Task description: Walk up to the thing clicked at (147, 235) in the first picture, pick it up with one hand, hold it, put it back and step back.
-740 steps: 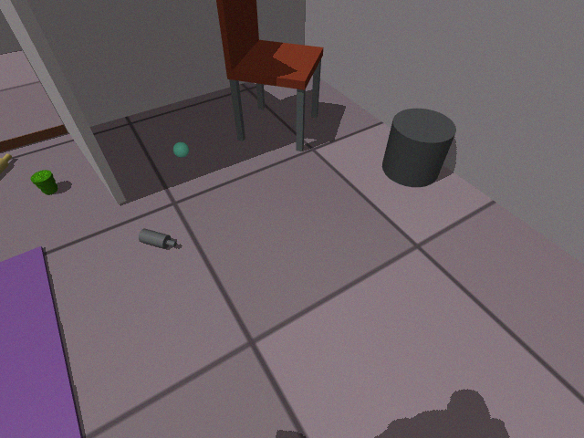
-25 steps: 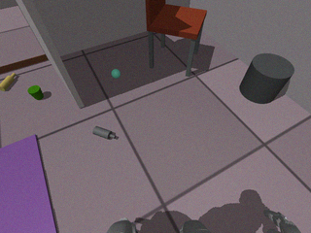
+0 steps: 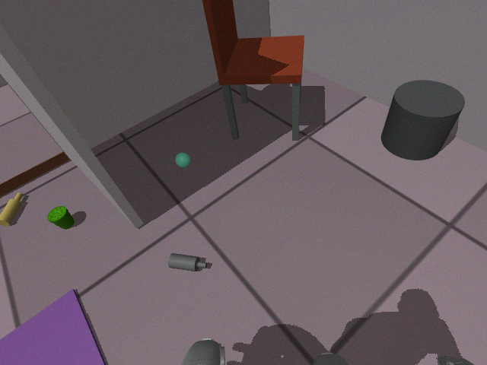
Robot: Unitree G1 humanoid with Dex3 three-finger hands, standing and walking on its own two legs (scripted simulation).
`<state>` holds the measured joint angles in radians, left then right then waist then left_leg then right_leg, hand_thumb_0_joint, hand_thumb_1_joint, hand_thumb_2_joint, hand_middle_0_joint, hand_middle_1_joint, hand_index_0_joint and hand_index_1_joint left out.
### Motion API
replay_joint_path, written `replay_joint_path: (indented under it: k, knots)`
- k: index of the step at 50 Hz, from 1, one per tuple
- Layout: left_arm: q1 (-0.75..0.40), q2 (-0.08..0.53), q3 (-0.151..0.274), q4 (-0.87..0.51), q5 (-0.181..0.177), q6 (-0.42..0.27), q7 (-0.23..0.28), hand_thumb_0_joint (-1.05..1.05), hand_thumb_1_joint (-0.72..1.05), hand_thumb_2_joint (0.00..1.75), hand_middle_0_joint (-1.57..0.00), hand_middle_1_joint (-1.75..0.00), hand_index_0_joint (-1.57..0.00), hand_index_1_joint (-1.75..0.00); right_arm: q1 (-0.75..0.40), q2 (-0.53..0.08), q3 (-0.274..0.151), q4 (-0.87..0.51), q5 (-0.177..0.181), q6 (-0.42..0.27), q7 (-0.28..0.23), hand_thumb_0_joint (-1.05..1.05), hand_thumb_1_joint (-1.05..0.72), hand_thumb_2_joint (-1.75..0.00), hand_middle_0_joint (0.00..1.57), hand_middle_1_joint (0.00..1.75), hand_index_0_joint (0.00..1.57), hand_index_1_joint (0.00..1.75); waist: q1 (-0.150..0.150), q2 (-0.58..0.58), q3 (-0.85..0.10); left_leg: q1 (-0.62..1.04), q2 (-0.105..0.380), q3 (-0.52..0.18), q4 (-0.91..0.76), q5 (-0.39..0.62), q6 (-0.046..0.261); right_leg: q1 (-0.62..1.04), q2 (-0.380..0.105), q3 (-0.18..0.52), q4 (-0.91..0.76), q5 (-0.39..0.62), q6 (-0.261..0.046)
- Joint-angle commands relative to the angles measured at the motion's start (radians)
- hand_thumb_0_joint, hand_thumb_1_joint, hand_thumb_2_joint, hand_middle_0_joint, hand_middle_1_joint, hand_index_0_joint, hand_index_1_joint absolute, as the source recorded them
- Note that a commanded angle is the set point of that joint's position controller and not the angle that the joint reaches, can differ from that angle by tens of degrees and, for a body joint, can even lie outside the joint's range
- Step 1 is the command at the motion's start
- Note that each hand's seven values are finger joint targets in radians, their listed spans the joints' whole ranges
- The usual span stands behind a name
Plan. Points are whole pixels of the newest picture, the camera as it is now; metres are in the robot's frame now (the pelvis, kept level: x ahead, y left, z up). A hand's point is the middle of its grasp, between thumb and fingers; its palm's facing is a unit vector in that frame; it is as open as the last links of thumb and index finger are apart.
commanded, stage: walk up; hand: left
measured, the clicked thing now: (188, 262) +0.63 +0.34 -0.70
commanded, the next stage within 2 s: none
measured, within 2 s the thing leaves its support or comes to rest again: neither
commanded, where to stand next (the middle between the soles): +0.17 +0.24 m, yaw -18 degrees
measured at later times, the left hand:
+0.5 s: hand (15, 343) +0.20 +0.48 -0.11, palm faces -0.18 -0.82 -0.54, open 7.4 cm
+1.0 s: hand (13, 309) +0.28 +0.55 -0.15, palm faces -0.33 -0.86 -0.38, open 7.4 cm
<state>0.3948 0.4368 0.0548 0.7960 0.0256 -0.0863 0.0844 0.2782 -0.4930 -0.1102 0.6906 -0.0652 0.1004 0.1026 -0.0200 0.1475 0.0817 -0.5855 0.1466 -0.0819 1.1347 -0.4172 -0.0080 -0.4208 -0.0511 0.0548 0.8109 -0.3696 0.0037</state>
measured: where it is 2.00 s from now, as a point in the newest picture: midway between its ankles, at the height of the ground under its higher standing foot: outside the picture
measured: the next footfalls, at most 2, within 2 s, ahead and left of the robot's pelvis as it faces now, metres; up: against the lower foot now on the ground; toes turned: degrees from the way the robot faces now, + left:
left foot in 0.10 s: +0.10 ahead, +0.24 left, +0.00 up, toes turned +1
right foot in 0.44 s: +0.16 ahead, +0.09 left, +0.00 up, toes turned -13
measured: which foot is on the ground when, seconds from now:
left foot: up 0.00-0.08, down 0.10-0.44, up 0.46-0.66, down 0.68-1.00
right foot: down 0.00-0.12, up 0.14-0.42, down 0.44-0.70, up 0.72-1.00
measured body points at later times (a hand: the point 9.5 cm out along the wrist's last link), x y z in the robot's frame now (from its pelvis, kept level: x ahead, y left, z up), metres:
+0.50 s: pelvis +0.07 +0.21 +0.00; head +0.11 +0.17 +0.45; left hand +0.21 +0.52 -0.08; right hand +0.05 -0.11 -0.13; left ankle +0.06 +0.28 -0.66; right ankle +0.12 +0.10 -0.70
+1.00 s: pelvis +0.11 +0.30 +0.01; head +0.16 +0.31 +0.45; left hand +0.30 +0.59 -0.12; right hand +0.02 -0.04 -0.08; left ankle +0.16 +0.44 -0.70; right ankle +0.09 +0.14 -0.66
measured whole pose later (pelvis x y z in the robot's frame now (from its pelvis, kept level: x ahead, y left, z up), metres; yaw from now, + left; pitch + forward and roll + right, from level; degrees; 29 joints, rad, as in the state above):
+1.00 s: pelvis +0.11 +0.30 +0.01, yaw -19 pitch -2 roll -1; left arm 0.20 0.46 0.10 0.88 0.03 0.06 -0.04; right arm 0.34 -0.44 -0.05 0.87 -0.02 -0.08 -0.04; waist -0.01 -0.05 0.15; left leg -0.33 0.14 0.08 0.81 -0.42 -0.04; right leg -0.51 0.00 0.08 1.05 -0.47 -0.02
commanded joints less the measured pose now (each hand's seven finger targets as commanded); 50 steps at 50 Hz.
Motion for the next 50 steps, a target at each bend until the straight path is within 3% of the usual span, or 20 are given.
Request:
replay_joint_path:
  k: [1, 3, 5, 6, 7, 9, 13, 17, 20, 21, 22, 23, 25, 28, 33, 34, 35, 36, 39, 50]
  knots:
    - [-0.002, 0.407, 0.140, -0.064, 0.015, -0.025, 0.036, 0.00, 0.90, 0.90, -0.20, -0.30, -0.20, -0.30, -0.005, -0.164, -0.073, -0.118, -0.002, -0.029, -0.009, 0.00, -0.90, -0.90, 0.20, 0.30, 0.20, 0.30, 0.000, -0.343, -0.035, 0.005, -0.017, 0.052, -0.083, -0.092, 0.014, -0.055, -0.170, 0.293, -0.275, -0.145, -0.237]
    - [-0.036, 0.410, 0.139, -0.063, 0.016, -0.022, 0.042, 0.00, 0.90, 0.90, -0.20, -0.30, -0.20, -0.30, 0.058, -0.166, -0.082, -0.111, 0.000, -0.038, -0.012, 0.00, -0.90, -0.90, 0.20, 0.30, 0.20, 0.30, -0.040, -0.348, -0.085, 0.106, -0.039, 0.090, -0.174, -0.104, 0.026, -0.061, -0.184, 0.280, -0.206, -0.005, -0.223]
    - [-0.092, 0.314, 0.102, -0.061, 0.012, -0.007, 0.049, 0.00, 0.90, 0.90, -0.20, -0.30, -0.20, -0.30, 0.263, -0.190, -0.108, -0.036, -0.013, -0.058, -0.024, 0.00, -0.90, -0.90, 0.20, 0.30, 0.20, 0.30, -0.167, -0.155, -0.140, 0.446, -0.094, 0.079, -0.421, -0.071, 0.024, -0.275, -0.078, 0.114, 0.165, 0.095, -0.116]
    - [-0.037, 0.172, 0.057, -0.056, 0.003, -0.003, 0.052, 0.00, 0.90, 0.90, -0.20, -0.30, -0.20, -0.30, 0.279, -0.280, -0.124, -0.039, -0.021, -0.069, -0.034, 0.00, -0.90, -0.90, 0.20, 0.30, 0.20, 0.30, -0.168, 0.219, -0.083, 0.476, 0.124, -0.280, -0.686, -0.150, 0.044, -0.493, 0.125, -0.031, 0.454, -0.212, -0.050]
    - [-0.073, 0.223, 0.056, -0.063, -0.007, -0.005, 0.073, 0.00, 0.90, 0.90, -0.20, -0.30, -0.20, -0.30, 0.144, -0.379, -0.130, -0.062, 0.017, -0.076, -0.041, 0.00, -0.90, -0.90, 0.20, 0.30, 0.20, 0.30, -0.111, 0.318, -0.051, 0.384, 0.259, -0.607, -0.862, -0.128, 0.162, -0.533, 0.105, 0.013, 0.574, -0.280, -0.069]
    - [-0.085, 0.286, 0.067, 0.009, -0.027, -0.008, 0.059, 0.00, 0.90, 0.90, -0.20, -0.30, -0.20, -0.30, 0.054, -0.258, -0.095, -0.083, 0.013, -0.080, -0.054, 0.00, -0.90, -0.90, 0.20, 0.30, 0.20, 0.30, -0.064, -0.003, 0.036, 0.306, 0.206, -0.402, -0.774, 0.009, 0.156, -0.459, 0.045, 0.010, 0.585, -0.125, -0.052]
    - [0.017, 0.236, 0.060, 0.067, -0.050, -0.012, 0.023, 0.00, 0.90, 0.90, -0.20, -0.30, -0.20, -0.30, 0.034, -0.183, -0.061, -0.063, 0.014, -0.091, -0.064, 0.00, -0.90, -0.90, 0.20, 0.30, 0.20, 0.30, -0.023, 0.072, 0.010, 0.377, 0.102, -0.090, -0.614, 0.490, 0.180, -0.270, 0.018, -0.061, 0.316, -0.109, -0.044]
    - [0.020, 0.200, 0.055, 0.028, -0.042, -0.009, 0.017, 0.00, 0.90, 0.90, -0.20, -0.30, -0.20, -0.30, 0.059, -0.159, -0.044, -0.086, -0.001, -0.077, -0.062, 0.00, -0.90, -0.90, 0.20, 0.30, 0.20, 0.30, -0.028, 0.071, -0.032, 0.399, 0.128, -0.044, -0.601, 0.578, 0.221, -0.113, 0.034, -0.126, 0.076, -0.081, -0.059]
    - [0.192, 0.227, 0.087, 0.058, -0.025, -0.011, 0.029, 0.00, 0.90, 0.90, -0.20, -0.30, -0.20, -0.30, -0.039, -0.119, -0.026, -0.133, 0.022, -0.068, -0.058, 0.00, -0.90, -0.90, 0.20, 0.30, 0.20, 0.30, 0.116, -0.104, -0.113, 0.181, 0.057, 0.077, -0.349, 0.558, 0.100, 0.337, 0.036, -0.081, -0.256, 0.205, -0.086]
    - [0.244, 0.294, 0.112, 0.047, -0.011, -0.011, 0.040, 0.00, 0.90, 0.90, -0.20, -0.30, -0.20, -0.30, -0.001, -0.077, -0.012, -0.141, 0.033, -0.075, -0.062, 0.00, -0.90, -0.90, 0.20, 0.30, 0.20, 0.30, 0.151, -0.230, -0.160, 0.061, -0.023, 0.123, -0.127, 0.424, 0.017, 0.468, -0.066, 0.137, -0.324, 0.132, -0.149]
    - [0.190, 0.335, 0.116, -0.004, -0.003, -0.010, 0.044, 0.00, 0.90, 0.90, -0.20, -0.30, -0.20, -0.30, 0.062, -0.055, -0.009, -0.131, 0.034, -0.069, -0.068, 0.00, -0.90, -0.90, 0.20, 0.30, 0.20, 0.30, 0.107, -0.323, -0.187, -0.123, -0.114, 0.096, 0.075, -0.179, -0.044, 0.518, -0.359, 0.576, -0.382, 0.147, -0.289]
    - [0.089, 0.327, 0.106, -0.037, -0.018, -0.004, 0.046, 0.00, 0.90, 0.90, -0.20, -0.30, -0.20, -0.30, 0.052, -0.155, -0.043, -0.112, 0.020, -0.045, -0.080, 0.00, -0.90, -0.90, 0.20, 0.30, 0.20, 0.30, 0.080, -0.147, -0.175, -0.122, -0.066, -0.029, 0.226, -0.225, -0.041, 0.385, -0.447, 0.682, -0.429, -0.017, -0.390]
    - [-0.022, 0.304, 0.091, -0.056, -0.023, -0.008, 0.051, 0.00, 0.90, 0.90, -0.20, -0.30, -0.20, -0.30, 0.021, -0.170, -0.051, -0.086, 0.023, -0.036, -0.080, 0.00, -0.90, -0.90, 0.20, 0.30, 0.20, 0.30, 0.043, -0.103, -0.038, -0.105, -0.011, -0.054, 0.248, -0.136, -0.015, 0.163, -0.377, 0.534, -0.437, -0.114, -0.368]
    - [-0.140, 0.262, 0.071, -0.069, 0.007, -0.007, 0.014, 0.00, 0.90, 0.90, -0.20, -0.30, -0.20, -0.30, 0.111, -0.134, -0.039, 0.008, 0.042, -0.050, -0.066, 0.00, -0.90, -0.90, 0.20, 0.30, 0.20, 0.30, -0.021, -0.249, 0.003, 0.098, -0.035, 0.032, 0.016, -0.047, 0.019, -0.076, -0.150, 0.217, -0.372, -0.199, -0.229]
    - [-0.210, 0.193, 0.054, -0.057, 0.014, 0.054, -0.049, 0.00, 0.90, 0.90, -0.20, -0.30, -0.20, -0.30, 0.242, -0.136, -0.040, 0.140, 0.046, -0.113, -0.098, 0.00, -0.90, -0.90, 0.20, 0.30, 0.20, 0.30, -0.070, -0.243, -0.020, 0.441, -0.141, 0.181, -0.473, 0.054, -0.008, -0.269, 0.010, 0.058, -0.067, -0.285, -0.143]
    - [-0.202, 0.137, 0.044, -0.066, 0.008, 0.068, -0.052, 0.00, 0.90, 0.90, -0.20, -0.30, -0.20, -0.30, 0.251, -0.193, -0.046, 0.138, 0.029, -0.131, -0.116, 0.00, -0.90, -0.90, 0.20, 0.30, 0.20, 0.30, -0.082, -0.091, -0.005, 0.390, -0.014, -0.065, -0.621, -0.100, 0.035, -0.307, 0.092, 0.053, 0.159, -0.177, -0.108]
    - [-0.177, 0.119, 0.042, -0.074, 0.000, 0.075, -0.050, 0.00, 0.90, 0.90, -0.20, -0.30, -0.20, -0.30, 0.140, -0.304, -0.052, 0.087, 0.035, -0.145, -0.124, 0.00, -0.90, -0.90, 0.20, 0.30, 0.20, 0.30, -0.028, 0.045, 0.025, 0.240, 0.297, -0.572, -0.835, -0.258, 0.183, -0.340, 0.141, 0.067, 0.285, -0.205, -0.048]
    - [-0.204, 0.215, 0.059, -0.052, 0.018, 0.073, -0.045, 0.00, 0.90, 0.90, -0.20, -0.30, -0.20, -0.30, 0.000, -0.356, -0.061, 0.061, 0.050, -0.150, -0.128, 0.00, -0.90, -0.90, 0.20, 0.30, 0.20, 0.30, 0.000, 0.012, 0.085, 0.109, 0.395, -0.717, -0.905, -0.295, 0.309, -0.276, 0.075, 0.130, 0.387, -0.225, -0.040]
    - [-0.146, 0.231, 0.091, 0.024, 0.000, 0.086, -0.068, 0.00, 0.90, 0.90, -0.20, -0.30, -0.20, -0.30, 0.022, -0.283, -0.049, 0.102, 0.043, -0.172, -0.155, 0.00, -0.90, -0.90, 0.20, 0.30, 0.20, 0.30, 0.013, -0.074, 0.062, 0.281, 0.232, -0.344, -0.708, -0.037, 0.223, -0.319, 0.062, 0.136, 0.433, -0.081, -0.023]
    - [-0.242, 0.169, 0.086, -0.012, -0.001, 0.105, -0.118, 0.00, 0.90, 0.90, -0.20, -0.30, -0.20, -0.30, 0.101, -0.252, -0.031, 0.109, 0.043, -0.189, -0.166, 0.00, -0.90, -0.90, 0.20, 0.30, 0.20, 0.30, -0.012, 0.072, -0.072, 0.412, 0.194, -0.061, -0.541, 0.614, 0.214, -0.119, 0.020, -0.053, 0.134, -0.111, -0.032]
